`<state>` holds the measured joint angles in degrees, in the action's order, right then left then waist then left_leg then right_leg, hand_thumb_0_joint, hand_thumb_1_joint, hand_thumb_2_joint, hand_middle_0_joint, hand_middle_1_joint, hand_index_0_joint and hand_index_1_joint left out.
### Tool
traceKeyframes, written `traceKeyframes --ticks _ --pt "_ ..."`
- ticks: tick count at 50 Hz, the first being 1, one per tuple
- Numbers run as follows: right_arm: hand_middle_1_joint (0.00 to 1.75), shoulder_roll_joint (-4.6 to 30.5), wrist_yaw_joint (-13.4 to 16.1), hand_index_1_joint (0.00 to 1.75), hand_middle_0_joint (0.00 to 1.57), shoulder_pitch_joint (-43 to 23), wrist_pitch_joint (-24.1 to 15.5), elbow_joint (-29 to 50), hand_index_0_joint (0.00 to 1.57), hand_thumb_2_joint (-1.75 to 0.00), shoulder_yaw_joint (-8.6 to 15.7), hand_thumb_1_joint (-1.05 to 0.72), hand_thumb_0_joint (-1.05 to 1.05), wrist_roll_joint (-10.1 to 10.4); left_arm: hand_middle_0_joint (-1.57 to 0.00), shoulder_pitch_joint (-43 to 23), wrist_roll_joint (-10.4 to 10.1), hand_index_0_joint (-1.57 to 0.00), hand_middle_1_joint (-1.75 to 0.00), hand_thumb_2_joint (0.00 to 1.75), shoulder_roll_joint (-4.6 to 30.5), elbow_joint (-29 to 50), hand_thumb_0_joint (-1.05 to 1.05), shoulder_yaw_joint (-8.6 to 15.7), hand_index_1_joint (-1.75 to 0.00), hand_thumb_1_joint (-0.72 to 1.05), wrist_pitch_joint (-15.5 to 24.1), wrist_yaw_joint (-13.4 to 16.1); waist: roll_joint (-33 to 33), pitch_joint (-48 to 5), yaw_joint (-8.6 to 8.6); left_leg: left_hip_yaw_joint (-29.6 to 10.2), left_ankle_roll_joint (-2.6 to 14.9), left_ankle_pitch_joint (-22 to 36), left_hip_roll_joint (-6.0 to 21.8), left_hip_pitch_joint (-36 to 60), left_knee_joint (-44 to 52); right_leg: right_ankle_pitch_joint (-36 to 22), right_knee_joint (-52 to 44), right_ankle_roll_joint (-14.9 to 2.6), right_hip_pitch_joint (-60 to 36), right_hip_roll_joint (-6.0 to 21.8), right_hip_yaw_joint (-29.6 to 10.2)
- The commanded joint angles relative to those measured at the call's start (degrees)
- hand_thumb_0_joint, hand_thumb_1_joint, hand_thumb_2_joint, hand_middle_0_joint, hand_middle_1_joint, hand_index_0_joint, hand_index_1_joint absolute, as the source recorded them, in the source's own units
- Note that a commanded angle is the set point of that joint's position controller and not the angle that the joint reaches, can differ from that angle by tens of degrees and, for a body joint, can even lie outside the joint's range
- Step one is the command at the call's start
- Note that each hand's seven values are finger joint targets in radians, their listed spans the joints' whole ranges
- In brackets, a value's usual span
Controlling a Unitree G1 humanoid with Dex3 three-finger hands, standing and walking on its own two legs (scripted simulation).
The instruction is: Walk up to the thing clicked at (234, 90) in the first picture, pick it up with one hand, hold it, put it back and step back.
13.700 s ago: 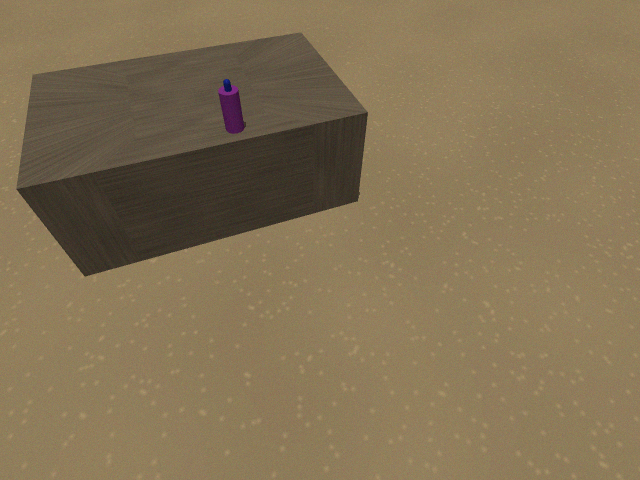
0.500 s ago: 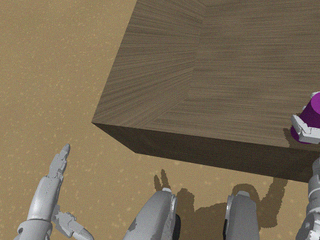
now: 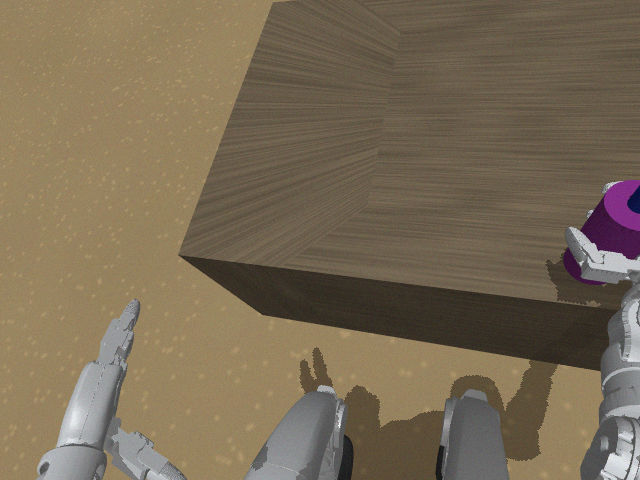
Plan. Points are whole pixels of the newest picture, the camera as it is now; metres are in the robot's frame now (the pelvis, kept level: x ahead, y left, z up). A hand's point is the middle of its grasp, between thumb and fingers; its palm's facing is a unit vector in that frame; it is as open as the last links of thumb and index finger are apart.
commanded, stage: lift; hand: right
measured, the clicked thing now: (618, 230) +0.44 -0.26 -0.04
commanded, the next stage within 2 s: hold in 1.34 s
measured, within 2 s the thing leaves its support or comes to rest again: neither
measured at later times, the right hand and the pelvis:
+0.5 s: hand (623, 223) +0.41 -0.24 +0.03, palm faces +0.36 +0.93 -0.03, open 8.7 cm; pelvis +0.02 +0.00 +0.04, yaw -2 degrees
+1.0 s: hand (615, 228) +0.37 -0.20 +0.10, palm faces +0.34 +0.94 -0.03, open 8.7 cm; pelvis +0.02 +0.01 +0.08, yaw -3 degrees
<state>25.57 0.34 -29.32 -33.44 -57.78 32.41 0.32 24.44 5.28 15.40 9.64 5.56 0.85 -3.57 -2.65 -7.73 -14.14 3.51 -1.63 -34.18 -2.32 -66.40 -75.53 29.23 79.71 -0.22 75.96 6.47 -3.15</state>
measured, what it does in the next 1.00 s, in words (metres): rises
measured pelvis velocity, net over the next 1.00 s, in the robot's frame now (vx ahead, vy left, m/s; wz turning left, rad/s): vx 0.02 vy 0.01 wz -0.04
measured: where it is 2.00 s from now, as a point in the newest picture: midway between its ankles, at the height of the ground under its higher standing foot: outside the picture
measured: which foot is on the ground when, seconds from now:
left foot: down 0.00-1.00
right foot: down 0.00-1.00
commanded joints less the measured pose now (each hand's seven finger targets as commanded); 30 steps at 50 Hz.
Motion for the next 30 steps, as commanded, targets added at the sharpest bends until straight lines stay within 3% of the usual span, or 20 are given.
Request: traceKeyframes --ticks 1,2,3,5,6,8,9,10,12,13,15,17,19,20,22,24,25,26,28,30 --pt "1.4 16.41 0.64 1.4 1.24 -22.11 -7.74 20.89 1.28 -1.31 0.54 -0.25 0.0 0.81 -0.05 2.44 0.36 -0.06 -0.07 0.04 12.01 8.68 0.0 9.27 -0.05 -0.53 2.33 1.76 22.63 -34.14 2.58 0.53 2.56 16.42 -2.04 3.72 9.23 -18.49 -11.57 0.93 -41.36 -2.23 -1.37" --pt "1.39 10.62 0.09 1.39 1.21 -22.75 -7.7 21.64 1.26 -1.3 -2.64 -0.24 0.0 1.76 -0.05 3.16 0.26 -0.06 -0.07 0.04 10.78 7.46 0.0 8.94 -0.06 -0.53 2.34 1.53 22.46 -31.7 1.22 0.54 2.6 15.66 -2.0 2.84 9.71 -17.32 -11.91 0.94 -40.3 -2.21 -1.48" --pt "1.38 9.58 0.15 1.38 1.22 -22.49 -7.46 20.76 1.26 -1.29 -2.52 -0.26 0.0 2.27 -0.05 3.72 -0.1 -0.06 -0.06 0.04 9.71 6.01 0.0 7.91 -0.06 -0.53 2.36 1.56 21.58 -29.63 1.78 0.6 2.69 15.39 -1.98 2.79 9.99 -16.94 -12.61 0.97 -39.02 -2.33 -1.57" --pt "1.39 18.85 1.6 1.39 1.25 -25.86 -8.12 28.45 1.28 -1.3 2.26 -0.27 0.0 1.7 -0.05 1.66 -0.28 -0.06 -0.06 0.04 11.3 8.62 0.0 8.49 -0.05 -0.53 2.37 2.09 22.52 -35.39 3.62 0.12 2.54 16.76 -1.85 6.03 10.54 -17.82 -12.58 0.97 -41.6 -2.5 -1.18" --pt "1.4 13.81 1.34 1.4 1.24 -19.71 -7.05 23.03 1.28 -1.31 -1.15 -0.27 0.0 1.16 -0.05 0.27 -0.03 -0.06 -0.06 0.05 11.26 9.84 0.0 8.13 -0.06 -0.54 2.22 1.93 20.7 -34.33 3.6 0.46 2.47 17.29 -1.98 7.1 10.65 -18.18 -13.3 0.98 -41.56 -2.61 -1.06" --pt "1.41 8.57 1.15 1.41 1.24 -20.58 -6.89 26.07 1.29 -1.32 -4.31 -0.27 0.0 2.13 -0.05 3.27 -0.12 -0.06 -0.07 0.04 9.69 7.56 0.0 7.35 -0.06 -0.53 2.09 1.92 20.48 -32.34 2.59 0.08 2.26 18.19 -1.79 7.38 11.81 -18.72 -13.36 0.81 -41.76 -2.54 -0.77" --pt "1.4 11.09 1.64 1.4 1.23 -20.77 -6.84 27.13 1.28 -1.32 -2.19 -0.24 0.0 2.4 -0.05 3.87 -0.32 -0.06 -0.06 0.05 8.27 5.16 0.0 6.12 -0.06 -0.54 1.92 1.92 21.09 -31.36 4.37 -0.17 2.29 18.38 -1.7 7.97 12.02 -18.82 -13.64 0.85 -40.97 -2.85 -0.35" --pt "1.4 8.77 1.79 1.4 1.24 -19.53 -6.37 26.72 1.28 -1.31 -3.74 -0.26 0.0 2.35 -0.05 2.99 -0.3 -0.06 -0.06 0.05 9.15 6.05 0.0 7.04 -0.06 -0.55 1.91 2.12 19.46 -32.23 3.31 0.18 2.18 19.37 -1.8 8.41 12.05 -19.99 -13.96 0.84 -41.94 -2.81 -0.58" --pt "1.41 10.59 2.29 1.41 1.25 -19.81 -6.09 30.71 1.29 -1.32 -3.36 -0.29 0.0 2.26 -0.05 2.14 -0.31 -0.06 -0.06 0.05 11.53 7.11 0.0 9.04 -0.06 -0.54 1.79 2.32 20.08 -33.51 3.69 -0.06 2.05 20.25 -1.61 10.08 12.8 -20.82 -14.71 0.91 -43.61 -2.93 -0.29" --pt "1.42 11.88 2.76 1.42 1.25 -19.38 -5.92 31.82 1.29 -1.33 -2.47 -0.26 0.0 2.16 -0.06 3.38 -0.4 -0.06 -0.06 0.05 11.04 5.2 0.0 8.24 -0.06 -0.54 1.45 2.34 20.58 -32.47 4.97 0.09 2.17 19.18 -1.62 9.91 13.11 -20.51 -15.74 1.12 -44.52 -2.85 -0.21" --pt "1.4 5.53 2.84 1.4 1.24 -17.23 -5.04 30.15 1.28 -1.31 -6.09 -0.27 0.0 2.84 -0.05 3.08 -0.64 -0.06 -0.06 0.05 8.96 3.72 0.0 7.18 -0.06 -0.54 1.34 2.28 19.26 -29.33 4.09 0.1 2.08 19.36 -1.54 10.32 14.33 -20.48 -16.77 0.97 -44.34 -2.87 -0.17" --pt "1.4 7.42 3.82 1.4 1.24 -16.15 -4.57 33.19 1.29 -1.31 -4.61 -0.26 0.0 2.94 -0.05 2.19 -1.09 -0.05 -0.06 0.06 9.27 3.52 0.0 7.48 -0.06 -0.55 1.16 2.6 17.68 -28.98 5.16 -0.11 2.01 19.85 -1.48 12.05 15.33 -20.63 -17.74 0.78 -44.68 -3.01 0.14" --pt "1.4 4.0 4.13 1.4 1.25 -14.94 -3.92 35.63 1.29 -1.31 -7.29 -0.28 0.0 2.92 -0.06 0.92 -1.08 -0.05 -0.06 0.06 10.05 5.89 0.0 7.85 -0.07 -0.55 0.96 2.72 16.28 -30.13 4.9 -0.19 1.93 20.27 -1.41 14.91 16.59 -19.82 -19.18 0.77 -46.15 -3.23 0.49" --pt "1.4 5.39 4.55 1.4 1.24 -15.57 -3.77 37.88 1.29 -1.31 -6.88 -0.27 0.0 2.99 -0.06 1.4 -1.37 -0.05 -0.06 0.07 9.78 4.29 0.0 7.69 -0.07 -0.56 0.75 2.91 17.35 -29.35 5.61 -0.08 2.05 19.39 -1.34 14.87 16.71 -19.64 -20.16 1.1 -47.2 -3.24 0.58" --pt "1.39 -0.87 4.39 1.39 1.23 -10.49 -2.48 33.17 1.27 -1.29 -11.01 -0.27 0.0 3.11 -0.06 2.11 -1.58 -0.05 -0.06 0.06 8.45 2.26 0.0 6.63 -0.07 -0.55 0.45 2.93 15.39 -25.88 5.04 0.36 2.05 19.82 -1.41 14.95 17.6 -20.29 -21.56 1.28 -47.44 -3.42 0.62" --pt "1.4 2.63 5.24 1.4 1.24 -11.62 -2.2 37.56 1.28 -1.31 -8.42 -0.26 0.0 2.97 -0.06 1.57 -1.58 -0.05 -0.06 0.06 10.1 1.56 0.0 8.47 -0.07 -0.56 0.32 3.33 15.02 -27.49 6.47 0.02 1.93 21.25 -1.14 17.22 18.1 -22.1 -22.25 1.26 -48.67 -3.48 0.64" --pt "1.41 -0.26 5.07 1.41 1.25 -7.38 -1.4 33.37 1.29 -1.31 -9.89 -0.25 0.0 2.87 -0.06 1.34 -1.6 -0.05 -0.06 0.06 7.99 1.56 0.0 6.34 -0.07 -0.56 0.22 3.12 12.66 -25.06 6.11 0.08 1.56 22.42 -1.01 18.27 19.02 -22.35 -22.33 0.94 -47.69 -3.57 1.0" --pt "1.41 0.56 5.43 1.41 1.25 -11.86 -1.76 40.46 1.3 -1.31 -9.76 -0.26 0.0 3.27 -0.05 1.97 -1.57 -0.05 -0.06 0.06 8.74 0.53 0.0 7.31 -0.06 -0.55 0.12 3.28 13.64 -26.52 6.57 -0.61 1.52 23.17 -0.74 19.54 19.56 -22.19 -22.43 0.74 -48.18 -3.69 1.31" --pt "1.44 -2.51 5.49 1.44 1.26 -9.33 -0.91 38.0 1.31 -1.34 -11.51 -0.22 0.0 3.63 -0.05 1.77 -1.87 -0.05 -0.06 0.06 6.4 0.01 0.0 4.87 -0.06 -0.56 0.18 3.28 12.24 -22.87 6.57 -0.64 1.53 23.01 -0.67 20.58 20.64 -21.23 -23.65 0.71 -47.25 -3.97 1.63" --pt "1.44 -0.35 5.9 1.44 1.27 -8.5 -0.54 39.49 1.32 -1.33 -10.19 -0.23 0.0 3.34 -0.05 -0.29 -2.09 -0.05 -0.06 0.05 7.92 0.27 0.0 6.24 -0.06 -0.54 0.17 3.69 11.21 -23.91 7.5 -0.92 1.46 22.83 -0.5 22.51 21.65 -20.69 -24.81 0.66 -48.19 -3.98 1.76"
